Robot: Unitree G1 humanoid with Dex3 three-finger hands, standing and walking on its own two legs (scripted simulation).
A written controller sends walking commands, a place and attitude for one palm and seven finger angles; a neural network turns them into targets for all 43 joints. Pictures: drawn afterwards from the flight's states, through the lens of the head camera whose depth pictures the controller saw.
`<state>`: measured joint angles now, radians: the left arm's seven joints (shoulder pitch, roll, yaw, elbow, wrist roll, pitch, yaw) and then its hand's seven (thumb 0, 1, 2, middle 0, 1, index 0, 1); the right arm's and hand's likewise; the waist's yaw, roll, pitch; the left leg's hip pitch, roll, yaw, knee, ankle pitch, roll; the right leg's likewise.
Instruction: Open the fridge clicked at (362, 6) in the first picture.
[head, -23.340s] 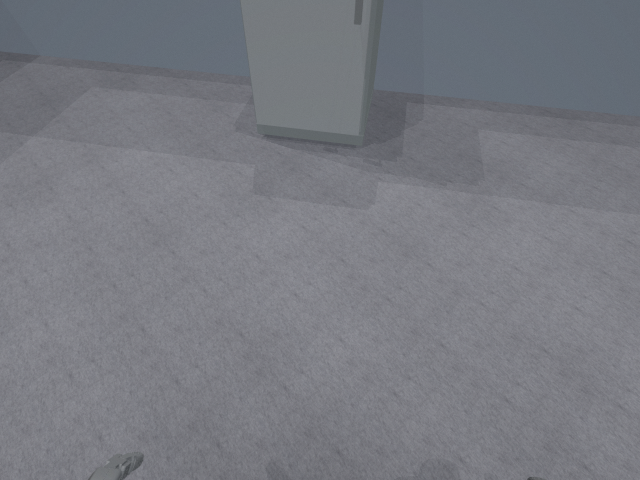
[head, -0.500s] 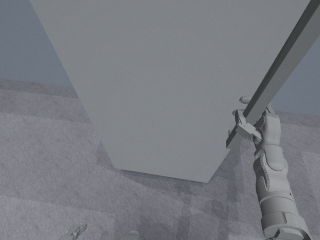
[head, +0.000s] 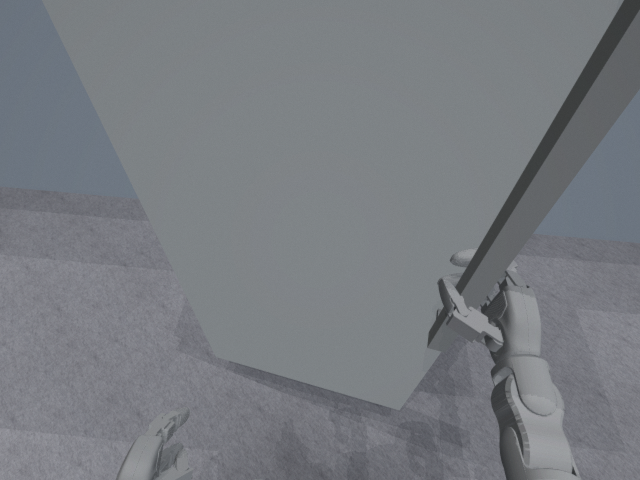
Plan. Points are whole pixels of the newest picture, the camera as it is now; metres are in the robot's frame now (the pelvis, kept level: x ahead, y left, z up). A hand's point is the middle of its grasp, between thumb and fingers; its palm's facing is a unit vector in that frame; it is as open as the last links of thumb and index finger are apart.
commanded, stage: walk backward, drawing the door open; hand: right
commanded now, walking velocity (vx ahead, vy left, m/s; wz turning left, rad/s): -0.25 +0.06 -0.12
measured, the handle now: (499, 230) +0.37 -0.15 +0.16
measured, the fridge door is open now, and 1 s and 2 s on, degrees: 10 32 57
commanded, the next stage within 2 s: none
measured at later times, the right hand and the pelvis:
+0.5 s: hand (433, 386) +0.23 -0.09 +0.07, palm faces +0.05 +0.99 -0.11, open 6.4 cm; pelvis -0.05 +0.02 +0.03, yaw -2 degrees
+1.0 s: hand (381, 467) +0.15 -0.04 +0.06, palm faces +0.17 +0.98 -0.12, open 6.6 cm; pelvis -0.12 +0.12 +0.00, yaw -13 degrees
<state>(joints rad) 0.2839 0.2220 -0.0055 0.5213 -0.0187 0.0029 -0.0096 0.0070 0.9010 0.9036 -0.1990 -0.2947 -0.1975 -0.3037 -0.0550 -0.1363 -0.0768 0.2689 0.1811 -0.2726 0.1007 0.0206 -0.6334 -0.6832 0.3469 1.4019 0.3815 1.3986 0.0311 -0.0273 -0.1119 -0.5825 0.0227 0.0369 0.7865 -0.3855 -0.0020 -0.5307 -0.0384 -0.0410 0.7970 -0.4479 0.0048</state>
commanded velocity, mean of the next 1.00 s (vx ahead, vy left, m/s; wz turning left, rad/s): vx -0.20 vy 0.30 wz -0.57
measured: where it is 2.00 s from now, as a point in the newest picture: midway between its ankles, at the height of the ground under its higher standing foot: outside the picture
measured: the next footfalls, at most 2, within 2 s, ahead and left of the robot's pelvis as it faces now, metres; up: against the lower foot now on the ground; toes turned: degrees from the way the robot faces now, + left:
right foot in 1.04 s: -0.08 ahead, +0.02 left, +0.00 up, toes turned -20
left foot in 1.42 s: -0.02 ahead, +0.42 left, +0.00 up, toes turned -31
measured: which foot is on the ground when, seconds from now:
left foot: down 0.00-1.00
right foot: down 0.00-0.84, up 0.86-1.00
